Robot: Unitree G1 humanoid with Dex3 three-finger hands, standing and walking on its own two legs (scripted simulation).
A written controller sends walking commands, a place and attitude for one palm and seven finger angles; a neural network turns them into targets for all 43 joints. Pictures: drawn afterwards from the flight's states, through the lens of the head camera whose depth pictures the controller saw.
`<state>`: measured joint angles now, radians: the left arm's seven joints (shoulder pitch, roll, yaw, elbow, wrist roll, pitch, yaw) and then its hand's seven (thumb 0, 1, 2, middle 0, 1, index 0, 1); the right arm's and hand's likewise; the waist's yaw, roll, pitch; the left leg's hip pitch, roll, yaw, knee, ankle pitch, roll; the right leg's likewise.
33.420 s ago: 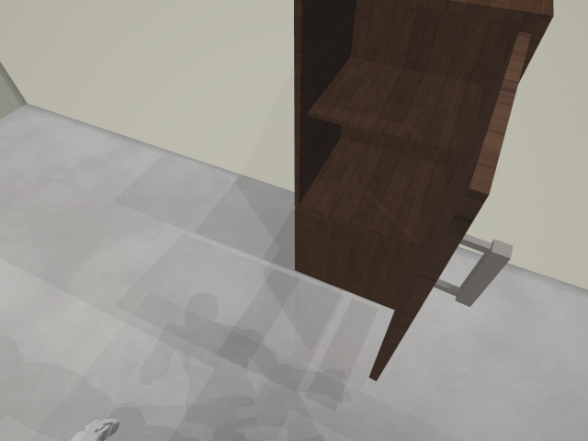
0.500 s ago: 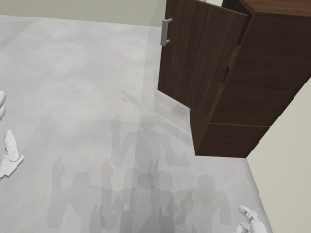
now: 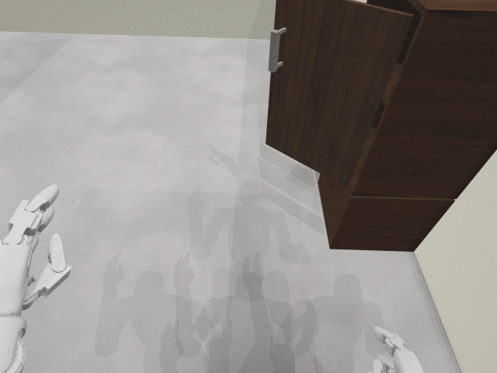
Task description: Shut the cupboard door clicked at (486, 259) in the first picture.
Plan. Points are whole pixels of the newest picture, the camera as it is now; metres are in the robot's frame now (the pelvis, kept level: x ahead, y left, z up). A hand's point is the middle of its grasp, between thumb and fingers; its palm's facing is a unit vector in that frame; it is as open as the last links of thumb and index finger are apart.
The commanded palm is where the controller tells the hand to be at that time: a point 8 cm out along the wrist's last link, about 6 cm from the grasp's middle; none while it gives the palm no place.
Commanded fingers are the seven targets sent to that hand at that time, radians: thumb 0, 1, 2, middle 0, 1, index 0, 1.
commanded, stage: let the arm hang, fingers relaxed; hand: left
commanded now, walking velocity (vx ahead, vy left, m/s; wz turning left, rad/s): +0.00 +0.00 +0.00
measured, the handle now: (277, 49) +1.02 -0.02 +0.07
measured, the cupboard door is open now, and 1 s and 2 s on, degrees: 51 51 51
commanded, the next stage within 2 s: look to check the result in 1.04 s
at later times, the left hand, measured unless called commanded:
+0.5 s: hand out of the picture -0.09 +0.19 -0.16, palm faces +0.01 -0.98 -0.20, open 7.2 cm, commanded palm none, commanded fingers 0.00 0.90 0.90 -0.20 -0.30 -0.20 -0.30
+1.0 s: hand out of the picture -0.04 +0.16 -0.17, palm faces +0.01 -0.99 -0.14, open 7.3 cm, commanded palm none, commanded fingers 0.00 0.90 0.90 -0.20 -0.30 -0.20 -0.30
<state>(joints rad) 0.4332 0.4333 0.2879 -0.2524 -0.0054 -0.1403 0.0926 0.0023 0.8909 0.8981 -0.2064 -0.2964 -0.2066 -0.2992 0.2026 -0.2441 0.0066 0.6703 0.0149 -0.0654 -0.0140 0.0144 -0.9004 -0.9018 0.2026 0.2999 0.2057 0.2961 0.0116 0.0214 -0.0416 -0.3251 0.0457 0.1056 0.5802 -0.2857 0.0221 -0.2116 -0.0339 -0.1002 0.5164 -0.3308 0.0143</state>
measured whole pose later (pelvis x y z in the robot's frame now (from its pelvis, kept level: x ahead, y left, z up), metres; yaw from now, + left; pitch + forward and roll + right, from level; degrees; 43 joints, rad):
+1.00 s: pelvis -0.02 +0.01 +0.01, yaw -1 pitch -2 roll +0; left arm 0.33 0.10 0.00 1.14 0.02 0.00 0.04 0.00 0.91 0.90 -0.20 -0.29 -0.20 -0.30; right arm 0.33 -0.10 -0.01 1.14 -0.01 0.01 -0.03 0.01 -0.91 -0.90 0.20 0.30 0.20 0.30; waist -0.02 -0.01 0.02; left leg -0.20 0.00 0.14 0.41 -0.18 0.05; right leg -0.13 -0.07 -0.07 0.42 -0.25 0.03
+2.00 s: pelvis -0.01 +0.01 -0.01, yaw +7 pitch -1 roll -2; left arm 0.22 0.18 0.05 1.03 0.03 0.02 0.03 0.00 0.90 0.90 -0.20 -0.29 -0.20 -0.30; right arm 0.26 -0.17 -0.05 1.06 -0.02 0.06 0.00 0.01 -0.91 -0.90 0.20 0.30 0.20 0.30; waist -0.03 0.00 0.09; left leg -0.36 0.02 0.08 0.74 -0.39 -0.01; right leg -0.16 -0.08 -0.21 0.56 -0.37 0.02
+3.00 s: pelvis +0.15 +0.09 -0.02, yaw +48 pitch +1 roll +1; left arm 0.53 0.15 0.02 1.04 0.03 -0.05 0.01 0.00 0.90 0.90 -0.20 -0.29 -0.20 -0.30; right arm 0.03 -0.23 -0.04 0.88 -0.03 0.01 0.05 0.01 -0.91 -0.90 0.20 0.30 0.20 0.29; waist 0.05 -0.01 0.14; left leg -0.44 -0.04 0.17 0.65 -0.28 0.09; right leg 0.05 -0.14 -0.33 0.55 -0.50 0.06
